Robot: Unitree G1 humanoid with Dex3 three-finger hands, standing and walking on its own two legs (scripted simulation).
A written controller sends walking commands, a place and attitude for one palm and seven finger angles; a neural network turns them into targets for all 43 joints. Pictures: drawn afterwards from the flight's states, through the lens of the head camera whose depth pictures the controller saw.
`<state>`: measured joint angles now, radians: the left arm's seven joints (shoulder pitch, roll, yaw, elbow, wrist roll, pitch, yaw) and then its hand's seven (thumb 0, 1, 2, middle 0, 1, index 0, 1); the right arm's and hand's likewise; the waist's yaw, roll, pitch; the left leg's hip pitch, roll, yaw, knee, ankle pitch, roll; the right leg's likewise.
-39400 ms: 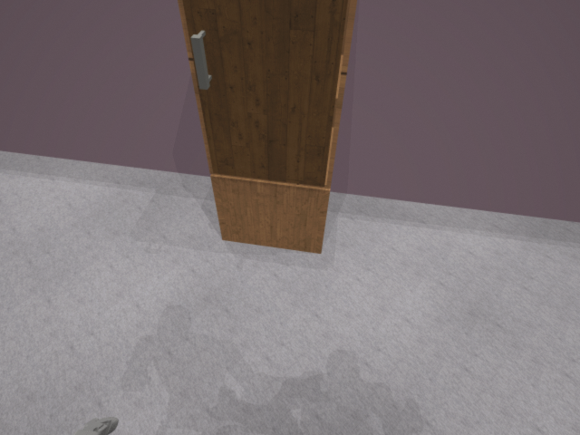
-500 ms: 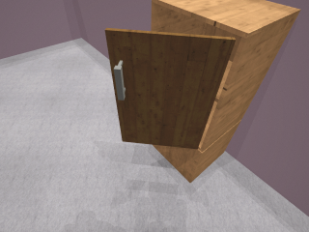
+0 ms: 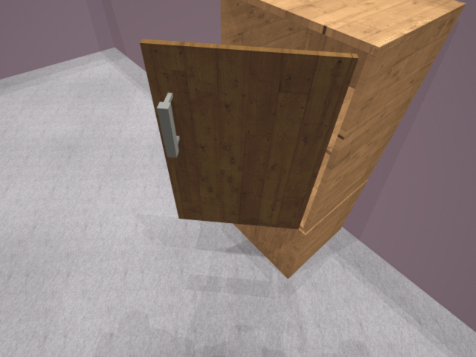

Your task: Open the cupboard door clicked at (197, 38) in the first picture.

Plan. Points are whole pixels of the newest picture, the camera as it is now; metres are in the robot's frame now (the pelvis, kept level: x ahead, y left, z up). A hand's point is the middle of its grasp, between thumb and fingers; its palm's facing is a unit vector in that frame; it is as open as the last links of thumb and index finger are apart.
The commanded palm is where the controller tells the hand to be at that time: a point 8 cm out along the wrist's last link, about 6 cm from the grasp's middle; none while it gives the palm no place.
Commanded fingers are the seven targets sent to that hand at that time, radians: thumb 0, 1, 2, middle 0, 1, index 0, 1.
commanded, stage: come to a stop and stand still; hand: left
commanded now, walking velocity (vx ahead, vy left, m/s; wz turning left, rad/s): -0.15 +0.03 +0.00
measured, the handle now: (171, 125) +0.56 +0.19 +0.07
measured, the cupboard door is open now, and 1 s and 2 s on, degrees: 44 44 44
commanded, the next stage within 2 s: none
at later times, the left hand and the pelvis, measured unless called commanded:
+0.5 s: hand out of the picture -0.04 +0.21 -0.17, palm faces +0.05 -0.96 -0.26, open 7.4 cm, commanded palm none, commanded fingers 0.00 0.90 0.90 -0.20 -0.30 -0.20 -0.30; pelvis -0.08 +0.01 -0.01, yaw +1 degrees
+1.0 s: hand out of the picture -0.15 +0.20 -0.18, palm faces +0.00 -0.99 -0.16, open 7.4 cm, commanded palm none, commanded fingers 0.00 0.90 0.90 -0.20 -0.30 -0.20 -0.30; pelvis -0.16 +0.03 +0.00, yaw -1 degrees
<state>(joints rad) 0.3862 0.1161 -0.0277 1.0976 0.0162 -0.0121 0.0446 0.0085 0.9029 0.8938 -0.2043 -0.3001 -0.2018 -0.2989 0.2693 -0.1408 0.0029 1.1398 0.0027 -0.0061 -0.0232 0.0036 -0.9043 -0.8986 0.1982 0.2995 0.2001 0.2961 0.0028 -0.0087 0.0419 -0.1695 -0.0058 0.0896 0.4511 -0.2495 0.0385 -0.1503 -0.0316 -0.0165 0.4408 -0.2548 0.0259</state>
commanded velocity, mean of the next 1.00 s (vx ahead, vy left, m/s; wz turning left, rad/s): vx -0.01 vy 0.00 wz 0.00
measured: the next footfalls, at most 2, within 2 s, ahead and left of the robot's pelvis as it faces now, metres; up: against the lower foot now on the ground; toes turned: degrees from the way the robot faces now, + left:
left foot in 0.68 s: -0.03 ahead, +0.09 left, +0.00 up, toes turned +3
right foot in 0.96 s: -0.14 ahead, -0.10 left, +0.00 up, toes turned -2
